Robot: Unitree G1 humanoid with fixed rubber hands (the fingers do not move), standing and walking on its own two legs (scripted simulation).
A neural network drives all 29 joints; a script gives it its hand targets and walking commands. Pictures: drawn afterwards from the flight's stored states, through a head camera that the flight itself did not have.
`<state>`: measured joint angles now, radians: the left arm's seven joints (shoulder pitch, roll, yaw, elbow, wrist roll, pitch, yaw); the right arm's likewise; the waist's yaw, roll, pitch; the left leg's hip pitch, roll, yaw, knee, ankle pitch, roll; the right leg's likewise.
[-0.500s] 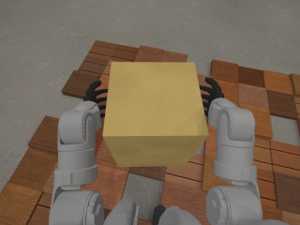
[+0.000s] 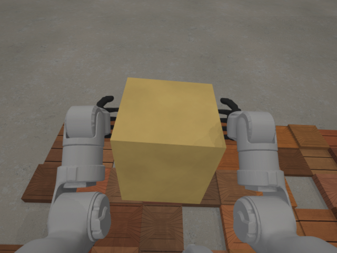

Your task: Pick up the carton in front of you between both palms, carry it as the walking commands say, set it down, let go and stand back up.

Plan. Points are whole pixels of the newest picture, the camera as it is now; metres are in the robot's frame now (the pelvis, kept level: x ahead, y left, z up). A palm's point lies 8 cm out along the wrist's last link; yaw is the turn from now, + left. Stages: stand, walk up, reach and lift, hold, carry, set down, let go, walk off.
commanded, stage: carry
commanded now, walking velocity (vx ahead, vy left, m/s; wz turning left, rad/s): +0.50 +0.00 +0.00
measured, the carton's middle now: (165, 143) +0.37 -0.02 +0.06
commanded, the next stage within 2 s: none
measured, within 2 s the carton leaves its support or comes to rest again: neither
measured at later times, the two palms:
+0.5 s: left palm (110, 60) +0.66 +0.13 +0.14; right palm (199, 56) +0.68 -0.17 +0.14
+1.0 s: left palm (121, 12) +0.98 +0.10 +0.18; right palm (191, 11) +1.01 -0.20 +0.18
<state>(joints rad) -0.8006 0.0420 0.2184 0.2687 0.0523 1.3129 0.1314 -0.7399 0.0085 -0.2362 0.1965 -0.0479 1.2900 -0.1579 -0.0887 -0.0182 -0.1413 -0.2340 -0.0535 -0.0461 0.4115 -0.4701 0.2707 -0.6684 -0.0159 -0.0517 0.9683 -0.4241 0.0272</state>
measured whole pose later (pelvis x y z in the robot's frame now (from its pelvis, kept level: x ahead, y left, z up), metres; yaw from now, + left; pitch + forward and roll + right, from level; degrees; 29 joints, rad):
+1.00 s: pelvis +0.62 -0.07 +0.03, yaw +1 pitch +4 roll +0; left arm -0.80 0.01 0.24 0.14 0.07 1.32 0.13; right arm -0.83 -0.03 -0.25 0.16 -0.05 1.33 -0.13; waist 0.05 0.01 -0.03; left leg -0.54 0.01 0.00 1.18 -0.45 0.03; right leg -0.41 0.01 -0.11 0.64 -0.31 -0.07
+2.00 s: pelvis +1.28 -0.02 +0.02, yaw +2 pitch +4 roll +0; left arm -0.69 -0.01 0.19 0.11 0.02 1.16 0.15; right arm -0.61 0.05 -0.25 -0.03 -0.12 1.20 -0.12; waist 0.11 0.01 -0.02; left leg -0.65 0.03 0.01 0.70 -0.03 0.02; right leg -0.22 0.04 -0.12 0.56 -0.31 -0.08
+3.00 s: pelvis +1.95 +0.01 -0.01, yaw +3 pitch +5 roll +2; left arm -0.39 -0.14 0.22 -0.15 0.11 1.18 0.10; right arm -0.36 0.14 -0.18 -0.19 -0.13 1.19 -0.12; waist 0.01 0.00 -0.10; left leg -0.56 0.04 0.12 0.55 -0.10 -0.02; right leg -0.04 -0.02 -0.13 0.26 -0.30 -0.03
